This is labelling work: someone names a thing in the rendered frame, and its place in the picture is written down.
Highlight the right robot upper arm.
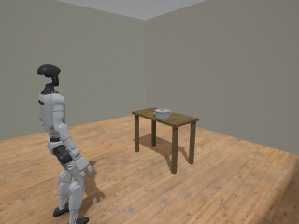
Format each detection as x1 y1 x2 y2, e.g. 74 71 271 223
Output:
50 94 68 133

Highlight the left robot upper arm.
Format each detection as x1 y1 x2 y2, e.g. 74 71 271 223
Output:
38 93 42 120

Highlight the right robot thigh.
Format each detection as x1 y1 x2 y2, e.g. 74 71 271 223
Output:
56 146 84 194

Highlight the lid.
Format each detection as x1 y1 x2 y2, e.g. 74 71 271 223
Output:
154 108 170 113

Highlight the left robot shin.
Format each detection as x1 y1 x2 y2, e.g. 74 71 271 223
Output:
58 176 72 210

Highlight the pot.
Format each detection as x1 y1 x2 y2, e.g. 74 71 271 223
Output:
153 111 172 119

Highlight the right robot hand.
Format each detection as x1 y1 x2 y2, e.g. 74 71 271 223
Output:
75 156 93 180

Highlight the table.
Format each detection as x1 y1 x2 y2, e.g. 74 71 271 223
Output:
132 107 199 174

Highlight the robot right forearm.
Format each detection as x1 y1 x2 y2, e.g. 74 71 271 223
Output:
58 124 81 161

